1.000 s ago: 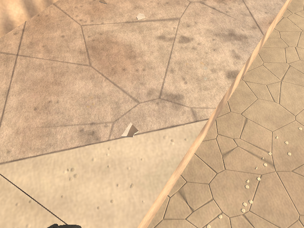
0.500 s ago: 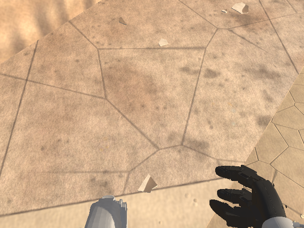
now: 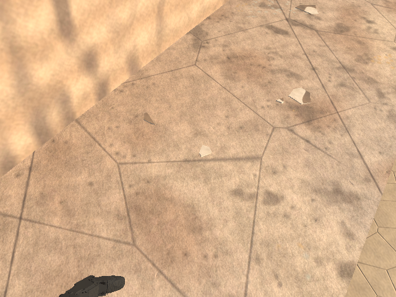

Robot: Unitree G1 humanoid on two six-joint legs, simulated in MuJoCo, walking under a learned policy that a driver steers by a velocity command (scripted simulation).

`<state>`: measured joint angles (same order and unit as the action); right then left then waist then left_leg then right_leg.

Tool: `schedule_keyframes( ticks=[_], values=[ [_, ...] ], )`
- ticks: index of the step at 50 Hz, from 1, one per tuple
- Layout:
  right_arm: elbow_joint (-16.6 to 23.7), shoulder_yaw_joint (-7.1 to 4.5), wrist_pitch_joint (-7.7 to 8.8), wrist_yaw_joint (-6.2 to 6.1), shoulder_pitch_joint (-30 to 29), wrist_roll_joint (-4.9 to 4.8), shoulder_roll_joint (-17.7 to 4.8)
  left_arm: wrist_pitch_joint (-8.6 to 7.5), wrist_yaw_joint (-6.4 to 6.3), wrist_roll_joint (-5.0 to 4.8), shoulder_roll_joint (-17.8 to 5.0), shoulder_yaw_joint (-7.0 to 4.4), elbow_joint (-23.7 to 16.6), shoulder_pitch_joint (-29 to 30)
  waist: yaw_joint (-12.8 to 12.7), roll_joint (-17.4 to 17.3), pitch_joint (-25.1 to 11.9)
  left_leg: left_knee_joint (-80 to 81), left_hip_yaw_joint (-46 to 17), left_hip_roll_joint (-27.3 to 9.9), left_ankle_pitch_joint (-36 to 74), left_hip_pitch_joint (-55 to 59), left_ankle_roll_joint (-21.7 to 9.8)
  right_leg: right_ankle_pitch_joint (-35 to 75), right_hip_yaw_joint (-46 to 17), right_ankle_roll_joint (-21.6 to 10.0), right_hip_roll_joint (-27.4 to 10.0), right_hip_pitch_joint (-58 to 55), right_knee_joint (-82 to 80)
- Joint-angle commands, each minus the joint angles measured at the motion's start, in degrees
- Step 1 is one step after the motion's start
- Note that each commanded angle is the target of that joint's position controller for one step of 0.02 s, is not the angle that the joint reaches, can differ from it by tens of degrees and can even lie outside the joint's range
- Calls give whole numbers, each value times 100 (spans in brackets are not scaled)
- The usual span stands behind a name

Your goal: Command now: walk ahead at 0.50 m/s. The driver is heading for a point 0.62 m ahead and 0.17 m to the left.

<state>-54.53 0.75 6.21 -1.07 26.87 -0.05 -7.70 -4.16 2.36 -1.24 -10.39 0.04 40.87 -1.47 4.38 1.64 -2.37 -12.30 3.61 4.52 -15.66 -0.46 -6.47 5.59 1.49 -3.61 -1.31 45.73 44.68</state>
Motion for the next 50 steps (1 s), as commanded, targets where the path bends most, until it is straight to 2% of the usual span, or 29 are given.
schedule_keyframes(
  ticks=[1, 4, 5, 7, 8, 9, 10, 11, 12, 13, 14, 15, 16, 18, 22, 27, 29, 30, 31, 32, 33, 34, 35, 36, 37, 39, 43, 46, 50],
  values=[
    [140, -224, -13, -146, 334, -17, -1075, -116, 83, -54, -298, -120, -607, 1072, 6, -650, 344, 254, -540, -1342, 4177, 694, 230, 4, 299, 28, 245, -194, -1157],
    [111, -323, -127, -191, 282, -31, -1359, -143, 154, -54, -512, -222, -641, 1034, -183, -919, 256, -367, -485, -1501, 6212, 1204, 268, -345, 424, -135, 488, -803, -1547],
    [123, -335, -164, -207, 248, 0, -1340, -143, 179, -52, -653, -277, -616, 883, -322, -981, 162, -695, -515, -1554, 6843, 1368, 290, -538, 441, -214, 577, -1012, -1607],
    [272, -408, -259, -211, -149, 56, -1493, -134, 144, -41, -947, -409, -256, -236, -881, -1056, -252, -1977, -588, -1556, 7425, 1372, 327, -510, 306, -472, 571, -2069, -2128],
    [416, -429, -252, -158, -620, 61, -1571, -136, 51, 4, -1118, -482, 45, -1304, -1453, -1028, -718, -3149, -526, -1405, 6927, 398, 326, 2, -49, -737, 224, -3727, -2228],
    [658, -325, -172, -62, -868, 181, -1281, -100, -59, 139, -1345, -499, 305, -2295, -1626, -97, -1431, -4902, -424, -745, 3196, -1304, 214, 209, -1178, -1046, -865, -5690, -1692],
    [594, -121, -61, 68, 223, 71, -502, -130, -71, 241, -1411, -484, 291, -2253, -993, 1414, -2111, -7202, -950, 196, -1865, -3910, 717, -200, -4200, -2550, -2348, -7702, -1825],
    [630, -270, 117, 166, -200, -92, -1239, -79, -161, 138, -958, -461, 293, -1837, -1181, 540, -1610, -7380, -1512, -201, -1365, -4338, 388, -1669, -4071, -2231, -2048, -6749, -2660],
    [893, -333, 165, 197, -929, -277, -1414, -108, -202, 157, -760, -392, 209, -1393, -1008, 258, -671, -7242, -1322, -495, -829, -4467, 342, -2102, -3072, -1869, -1791, -5778, -2968],
    [967, -324, 142, 172, -1221, -260, -1343, -166, -172, 175, -608, -312, 191, -969, -711, -353, -53, -6888, -1098, -679, -454, -4284, 341, -1459, -2427, -1585, -1568, -4769, -3310],
    [935, -369, 54, 114, -1194, -184, -1359, -238, -131, 234, -466, -237, 161, -735, -512, -473, 110, -6622, -1115, -799, -266, -3982, 430, -464, -1909, -1427, -1380, -4148, -3363],
    [884, -378, -52, 114, -933, -166, -1279, -276, -84, 305, -447, -208, 205, -658, -285, -299, 178, -6414, -1126, -908, -267, -3567, 498, 312, -1398, -1311, -1218, -3623, -3421],
    [843, -367, -144, 91, -750, -162, -1166, -313, -32, 294, -473, -206, 278, -619, -170, -147, 208, -6156, -1077, -932, -285, -3361, 574, 965, -1029, -1228, -1118, -3260, -3429],
    [1004, -331, -239, 48, -890, -133, -1024, -332, -40, 320, -792, -254, 424, -639, -110, 28, 312, -5544, -917, -934, 10, -3318, 758, 2148, -378, -1130, -1025, -2754, -3458],
    [1311, -251, -250, 99, -1649, -33, -905, -199, -253, 219, -1226, -347, 501, -821, -389, 184, -3, -3489, -442, -892, 1583, -2910, 803, 2209, 454, -791, -656, -2948, -3240],
    [1660, -350, -315, 258, -2265, -38, -1162, 83, -378, 64, -1401, -427, 635, -1082, -644, 290, -153, -2433, -392, -847, 1456, -3245, 636, 1680, 300, -651, -1181, -4310, -2559],
    [1726, -439, -323, 340, -2122, -10, -1288, 194, -441, 6, -1426, -474, 608, -993, -504, 341, -190, -2071, -269, -702, 1001, -3005, 474, 1650, 285, -468, -1278, -4451, -1964],
    [1633, -516, -312, 352, -1734, 12, -1367, 233, -478, -21, -1417, -488, 565, -915, -297, 252, -293, -1609, -126, -508, 1207, -2467, 346, 1775, 421, -299, -1133, -4353, -1373],
    [1489, -663, -295, 300, -1227, 49, -1670, 237, -484, 35, -1302, -469, 581, -1173, -166, -122, -548, -1245, -291, -415, 2313, -1591, 135, 1383, 581, -16, -747, -4041, -414],
    [1505, -815, -316, 174, -726, 111, -2243, 191, -469, 269, -1067, -361, 371, -1207, -67, -1116, -1029, -1557, -1832, -1560, 5143, -195, -387, -915, 751, 380, -236, -2663, 1339],
    [1717, -801, -338, 138, -888, 193, -2404, 135, -387, 261, -729, -224, 174, -1549, -377, -2011, -1885, -1438, -3940, -2793, 5842, 1270, -1826, -4583, 110, 676, 764, -844, 3141],
    [1857, -746, -403, 130, -998, 108, -2021, 122, -303, 179, -1132, -304, 215, -1385, -134, -1172, -2259, -1185, -3797, -2526, 4536, 1056, -1662, -4287, -785, 637, 373, -730, 3415],
    [1973, -678, -440, 83, -1397, 64, -1744, 160, -315, 50, -1160, -325, 105, -1012, -191, -851, -1672, -1118, -3192, -2222, 3612, 499, -1356, -3874, -726, 602, 218, -530, 3405],
    [1998, -652, -498, 33, -1649, -3, -1635, 229, -397, 89, -1093, -336, 160, -933, -341, -284, -1123, -973, -2777, -1926, 2816, -276, -1023, -3510, -681, 629, 24, -539, 2994],
    [2042, -620, -551, -17, -1794, -56, -1573, 307, -487, 173, -1209, -386, 89, -794, -402, -275, -839, -818, -2621, -1746, 2260, -922, -881, -3256, -674, 657, -64, -745, 2599],
    [2093, -631, -633, -78, -1898, 45, -1623, 390, -528, 195, -1096, -386, -33, -851, -592, -649, -668, -635, -2426, -1400, 1859, -1691, -783, -2967, -551, 711, 73, -1280, 2109],
    [2208, -702, -683, -188, -1811, 37, -1721, 402, -574, 151, -915, -334, -112, -884, -535, -800, -851, -687, -2520, -1265, 1461, -1690, -723, -2646, -629, 841, 208, -1453, 1198],
    [2274, -734, -747, -216, -1821, 19, -1736, 400, -554, 146, -917, -333, -211, -706, -440, -967, -755, -623, -2764, -1154, 369, -1792, -576, -2457, -697, 818, 262, -1640, 609],
    [2314, -765, -829, -199, -1739, 26, -1718, 293, -469, 89, -975, -375, -295, -675, -334, -1189, -600, -660, -3195, -1135, 27, -1690, -470, -2537, -699, 679, 352, -2043, -330]
  ],
)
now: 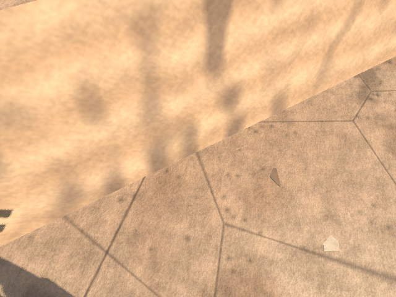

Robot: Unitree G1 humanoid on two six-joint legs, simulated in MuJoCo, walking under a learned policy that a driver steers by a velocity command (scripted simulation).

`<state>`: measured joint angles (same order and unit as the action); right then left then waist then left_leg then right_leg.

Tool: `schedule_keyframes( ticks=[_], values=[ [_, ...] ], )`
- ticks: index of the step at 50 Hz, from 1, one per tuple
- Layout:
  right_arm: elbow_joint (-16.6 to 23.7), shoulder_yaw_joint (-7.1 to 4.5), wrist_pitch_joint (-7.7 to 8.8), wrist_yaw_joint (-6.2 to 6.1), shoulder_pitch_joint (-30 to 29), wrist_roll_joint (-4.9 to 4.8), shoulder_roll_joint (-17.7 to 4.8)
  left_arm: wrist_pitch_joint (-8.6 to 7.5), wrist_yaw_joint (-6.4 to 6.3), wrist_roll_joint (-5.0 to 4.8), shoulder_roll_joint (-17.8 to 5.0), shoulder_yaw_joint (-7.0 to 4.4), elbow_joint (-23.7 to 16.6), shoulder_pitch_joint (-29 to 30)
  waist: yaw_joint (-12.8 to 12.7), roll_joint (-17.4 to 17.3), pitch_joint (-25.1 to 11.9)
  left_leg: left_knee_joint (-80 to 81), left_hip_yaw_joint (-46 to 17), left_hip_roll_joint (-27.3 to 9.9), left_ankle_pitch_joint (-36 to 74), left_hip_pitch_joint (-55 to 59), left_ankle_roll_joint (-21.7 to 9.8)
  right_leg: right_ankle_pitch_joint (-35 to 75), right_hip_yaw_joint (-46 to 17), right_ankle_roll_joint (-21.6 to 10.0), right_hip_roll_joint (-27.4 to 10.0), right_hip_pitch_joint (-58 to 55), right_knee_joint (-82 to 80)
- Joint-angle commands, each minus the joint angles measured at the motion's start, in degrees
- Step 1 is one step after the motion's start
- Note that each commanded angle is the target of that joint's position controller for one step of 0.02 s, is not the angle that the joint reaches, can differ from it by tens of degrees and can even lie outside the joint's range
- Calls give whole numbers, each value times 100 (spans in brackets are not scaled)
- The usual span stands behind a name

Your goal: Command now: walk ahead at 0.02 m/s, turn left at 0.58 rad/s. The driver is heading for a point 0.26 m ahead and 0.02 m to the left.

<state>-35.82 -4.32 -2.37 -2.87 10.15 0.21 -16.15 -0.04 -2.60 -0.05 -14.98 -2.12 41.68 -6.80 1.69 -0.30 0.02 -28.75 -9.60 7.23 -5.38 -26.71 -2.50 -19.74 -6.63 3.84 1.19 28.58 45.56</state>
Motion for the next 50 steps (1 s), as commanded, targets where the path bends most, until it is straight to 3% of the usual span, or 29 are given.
schedule_keyframes(
  ticks=[1, 3, 4, 5, 6, 7, 9, 12, 14, 17, 21, 23, 24, 25, 26, 27, 28, 30, 31, 33, 36, 40, 43, 44, 45, 46, 47, 48, 50],
  values=[
    [455, -264, 4, -18, -77, -21, -868, -152, 59, -49, -521, -179, -359, -240, -103, -1012, -816, 931, -1954, -1374, -980, 940, -824, 73, 156, -132, 128, -546, -819],
    [468, -260, -36, -20, -107, -123, -790, -193, 96, -62, -626, -270, -239, -673, -338, -903, -741, 656, -1824, -1044, -1231, 533, -538, 677, 256, -350, -22, -1520, -2100],
    [484, -203, -38, -11, 29, -119, -547, -174, 74, 62, -1016, -375, -256, -884, -292, -146, -809, -313, -1301, -626, -2201, -176, -224, 590, -615, -740, -1113, -2213, -2499],
    [714, -223, 50, 33, -146, -174, -525, -123, 87, 286, -1451, -488, -281, -686, -133, 1870, -386, -1653, 142, 325, -2858, -1374, 93, 1518, -2121, -1616, -2219, -2076, -2988],
    [616, -358, 149, 79, -122, -22, -967, -151, 65, 384, -1164, -444, -530, -356, -158, 1553, -385, -3070, -43, -111, -2787, -1493, 339, 1791, -2437, -1964, -2579, -1800, -3026],
    [404, -430, 135, 111, 61, -72, -1116, -150, 4, 310, -848, -364, -685, 6, -6, 974, -403, -3677, -18, -195, -2379, -1312, 409, 1852, -1748, -1717, -2232, -1672, -2856],
    [150, -381, -12, 85, 352, -58, -869, -126, -45, 78, -568, -270, -785, 274, 62, 649, -277, -4439, 193, -284, -1822, -1287, 604, 1920, -808, -1341, -1658, -1660, -2678],
    [318, -233, -44, 137, 16, -151, -542, -52, -98, 102, -620, -257, -761, -113, -198, 824, -197, -4178, 691, -505, -1333, -1451, 777, 1467, -137, -1364, -1383, -1912, -2857],
    [531, -166, 4, 195, -427, -144, -491, -21, -122, 64, -801, -334, -670, -594, -540, 1039, -253, -3437, 859, -719, -1299, -1653, 845, 287, -300, -1421, -1531, -2440, -3090],
    [669, -79, 100, 335, -592, -125, -389, -61, -73, -3, -1102, -456, -620, -786, -665, 1141, -249, -2403, 1048, -921, -1665, -1111, 707, -489, -289, -1438, -1785, -2407, -3278],
    [526, -85, 187, 472, -331, -147, -456, -178, 101, -117, -1254, -529, -505, -752, -511, 1110, 19, -1131, 1404, -843, -1898, 199, 251, -662, 81, -1414, -1833, -1665, -3321],
    [289, -80, 242, 501, 124, -169, -351, -176, 195, -183, -1149, -482, -434, -614, -194, 892, 104, 49, 1545, -681, -1191, 1088, -1, -464, 320, -1327, -1706, -1338, -2905],
    [87, -108, 249, 467, 533, -149, -362, -163, 227, -166, -961, -414, -379, -632, -17, 698, 9, 558, 1625, -461, -1038, 1816, -83, 76, 535, -1195, -1523, -1055, -2378],
    [1, -178, 259, 407, 974, -139, -549, -193, 267, -84, -615, -289, -373, -646, 147, 260, -384, 694, 1002, -835, -785, 2814, -182, 304, 950, -854, -1219, -605, -1362],
    [70, -252, 268, 296, 1364, -22, -1125, -272, 335, 205, -53, -76, -680, -403, 146, -1418, -787, 690, -1001, -2354, 1049, 3795, -538, -1392, 1435, -297, -680, 756, 840],
    [178, -320, 332, 306, 1254, 7, -1466, -345, 317, 72, -492, -194, -881, -280, 218, -1738, -662, 1103, -2254, -3206, 964, 3422, -1643, -1782, 1020, -92, -308, 1867, 1742],
    [190, -221, 400, 323, 1146, -23, -1082, -349, 309, -50, -894, -300, -825, -71, 314, -1116, -441, 1103, -1796, -2939, 1005, 3231, -1643, -1507, 699, -66, -597, 1909, 2171],
    [228, -100, 434, 282, 656, -30, -800, -291, 302, -3, -811, -282, -669, -63, 64, -646, -236, 1065, -879, -2403, 1364, 2812, -1215, -741, 620, -108, -720, 1771, 2077],
    [252, -70, 414, 251, 386, -62, -775, -258, 285, 37, -799, -281, -634, -175, -74, -616, -112, 1186, -607, -2269, 1637, 2544, -1110, -324, 607, -64, -726, 1567, 1827],
    [202, -5, 425, 161, 203, 23, -668, -236, 277, 64, -621, -240, -477, -408, -260, -654, -187, 1237, -68, -2028, 2442, 2149, -1013, 312, 689, -3, -618, 973, 1443],
    [52, 14, 414, 107, 138, 54, -650, -235, 276, 68, -303, -98, -405, -313, -254, -697, -270, 1096, 563, -1729, 2772, 1741, -864, 883, 781, -35, -501, 93, 174],
    [-218, -8, 350, 138, 433, -28, -734, -218, 284, 24, -418, -96, -539, 59, -38, -742, -299, 841, 280, -1943, 2711, 1890, -942, 1022, 771, -174, -320, -347, -753],
    [-301, 28, 319, 143, 258, -116, -647, -241, 304, 79, -449, -124, -551, -75, -260, -514, -301, 446, 109, -1824, 1811, 1844, -666, 1664, 800, -464, -198, -1112, -1961],
    [-374, 68, 363, 156, 459, -40, -532, -258, 252, 133, -622, -167, -561, -156, -244, -292, -425, 263, 174, -1571, 1378, 1688, -422, 2746, 526, -576, -402, -1752, -2188],
    [-377, 97, 412, 157, 663, 156, -442, -287, 175, 186, -961, -228, -682, -253, -150, 152, -762, -146, 422, -1194, 386, 1365, -119, 4594, -37, -780, -1003, -2562, -1833],
    [-488, 155, 418, 131, 1207, 186, -173, -270, 151, 224, -782, -169, -625, -157, 158, 964, -1106, -271, 560, -953, -1026, 833, 225, 4842, -549, -1433, -1493, -3117, -1596],
    [-528, 141, 356, 88, 1014, 182, -335, -228, 178, 113, -373, -90, -616, -165, -55, 1000, -1027, -240, 606, -942, -1645, 884, 408, 4214, -780, -1669, -1527, -2841, -1759],
    [-493, 114, 274, 78, 772, 142, -402, -192, 212, 85, -229, -39, -582, -43, -76, 919, -850, -73, 603, -956, -1586, 822, 439, 3449, -740, -1574, -1377, -2691, -1825],
    [-525, 78, 122, 45, 668, 123, -489, -194, 276, 70, -361, -63, -647, 233, -65, 604, -570, 218, 609, -922, -1053, 1063, 395, 2943, -436, -1314, -1066, -2207, -1729]
  ],
)
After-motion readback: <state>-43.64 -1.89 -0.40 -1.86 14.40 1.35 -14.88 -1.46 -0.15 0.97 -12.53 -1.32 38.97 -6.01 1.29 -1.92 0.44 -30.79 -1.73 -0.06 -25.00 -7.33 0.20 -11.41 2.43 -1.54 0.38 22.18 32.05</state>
